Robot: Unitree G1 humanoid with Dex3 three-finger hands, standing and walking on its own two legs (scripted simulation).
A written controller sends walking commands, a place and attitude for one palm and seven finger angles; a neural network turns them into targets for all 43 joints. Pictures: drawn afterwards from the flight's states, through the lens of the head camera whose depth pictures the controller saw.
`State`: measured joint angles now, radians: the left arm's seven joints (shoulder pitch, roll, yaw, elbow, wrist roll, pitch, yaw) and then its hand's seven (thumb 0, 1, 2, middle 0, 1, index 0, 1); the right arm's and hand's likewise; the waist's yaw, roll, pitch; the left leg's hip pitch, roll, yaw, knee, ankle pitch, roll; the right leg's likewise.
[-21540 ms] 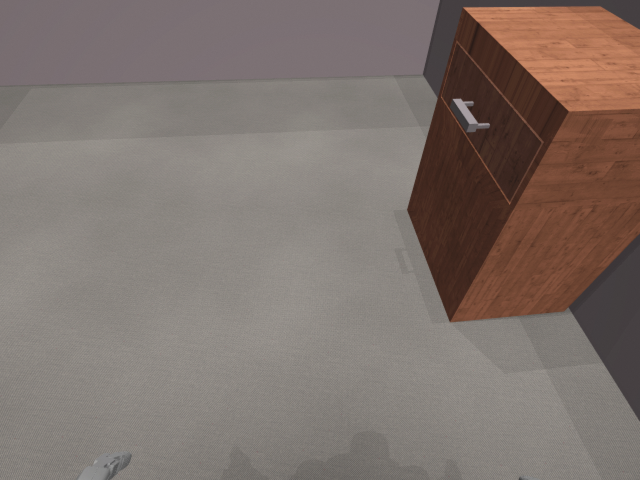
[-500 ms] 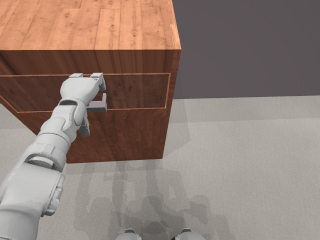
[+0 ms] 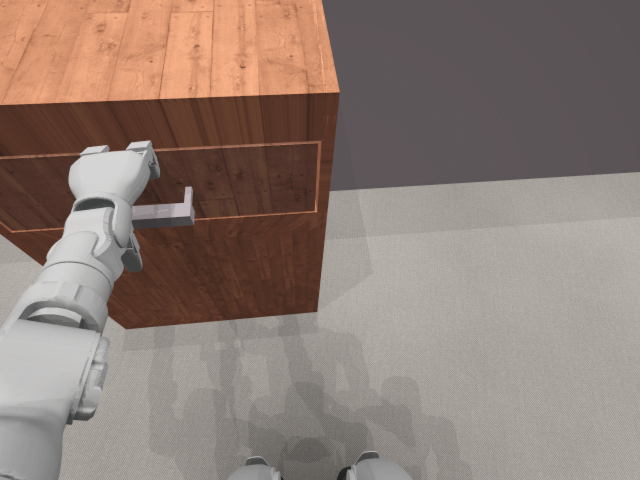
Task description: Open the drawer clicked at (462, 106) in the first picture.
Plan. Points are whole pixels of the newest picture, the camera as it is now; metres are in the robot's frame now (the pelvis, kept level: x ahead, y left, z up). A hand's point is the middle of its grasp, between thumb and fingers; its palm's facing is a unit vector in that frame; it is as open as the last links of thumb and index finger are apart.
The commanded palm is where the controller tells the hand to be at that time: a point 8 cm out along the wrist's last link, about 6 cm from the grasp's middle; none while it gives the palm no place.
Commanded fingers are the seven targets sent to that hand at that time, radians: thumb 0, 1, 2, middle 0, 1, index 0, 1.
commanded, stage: lift the fingers back up to retry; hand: left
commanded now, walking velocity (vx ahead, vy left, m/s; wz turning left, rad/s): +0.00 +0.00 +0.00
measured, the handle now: (150, 205) +0.53 +0.24 -0.06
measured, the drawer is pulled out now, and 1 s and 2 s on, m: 0.00 0.00 0.00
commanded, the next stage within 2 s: re-aim the fingers above the handle in 0.20 s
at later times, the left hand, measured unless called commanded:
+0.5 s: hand (154, 203) +0.48 +0.21 +0.00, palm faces -0.07 +0.01 -1.00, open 13.3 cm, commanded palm +0.47 +0.22 +0.05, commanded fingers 0.00 -0.50 0.30 -0.30 -1.20 -0.30 -1.20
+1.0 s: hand (161, 205) +0.49 +0.20 -0.01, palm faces +0.05 -0.02 -1.00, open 13.4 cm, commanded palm +0.48 +0.22 +0.05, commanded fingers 0.00 -0.50 0.30 -0.30 -1.20 -0.30 -1.20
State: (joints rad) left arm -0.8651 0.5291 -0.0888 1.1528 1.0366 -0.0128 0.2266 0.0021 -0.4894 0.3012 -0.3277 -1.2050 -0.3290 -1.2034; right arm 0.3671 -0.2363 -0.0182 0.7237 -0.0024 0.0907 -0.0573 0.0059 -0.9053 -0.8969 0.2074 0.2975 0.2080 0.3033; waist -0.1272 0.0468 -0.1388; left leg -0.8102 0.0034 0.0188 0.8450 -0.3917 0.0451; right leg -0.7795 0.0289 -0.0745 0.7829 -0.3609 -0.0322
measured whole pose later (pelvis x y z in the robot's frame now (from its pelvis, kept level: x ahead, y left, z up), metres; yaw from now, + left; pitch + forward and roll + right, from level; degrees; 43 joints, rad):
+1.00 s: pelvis +0.00 +0.00 -0.02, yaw -1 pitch +24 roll -2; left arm -0.81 0.47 0.00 1.06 1.12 -0.06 0.49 0.00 -0.49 0.30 -0.40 -1.26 -0.38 -1.26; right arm 0.30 -0.27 -0.04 0.75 -0.03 0.11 -0.01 0.01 -0.91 -0.90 0.20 0.30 0.20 0.30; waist -0.13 0.06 -0.15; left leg -0.94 0.01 0.03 0.95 -0.43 0.04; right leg -0.92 0.03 -0.06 0.90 -0.40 -0.03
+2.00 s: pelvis +0.00 +0.00 -0.01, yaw -2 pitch +21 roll -1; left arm -0.64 0.43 0.03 0.90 1.14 -0.20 0.40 0.00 -0.49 0.30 -0.33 -1.20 -0.32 -1.21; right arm 0.32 -0.24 -0.04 0.68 -0.03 0.12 -0.03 0.01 -0.91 -0.90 0.21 0.30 0.21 0.30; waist -0.09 0.04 -0.16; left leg -0.84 0.01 0.06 0.91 -0.44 0.05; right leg -0.84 0.03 -0.03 0.87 -0.40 -0.03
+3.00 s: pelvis +0.00 +0.00 -0.03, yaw -2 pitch +26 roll -2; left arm -0.72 0.44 0.03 1.05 1.15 -0.09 0.50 0.00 -0.49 0.30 -0.32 -1.20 -0.31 -1.20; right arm 0.30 -0.27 -0.06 0.72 -0.05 0.09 0.00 0.01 -0.91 -0.90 0.20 0.30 0.20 0.30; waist -0.11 0.05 -0.18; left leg -1.00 0.02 0.05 1.03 -0.47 0.05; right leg -0.99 0.04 -0.05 0.98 -0.44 -0.03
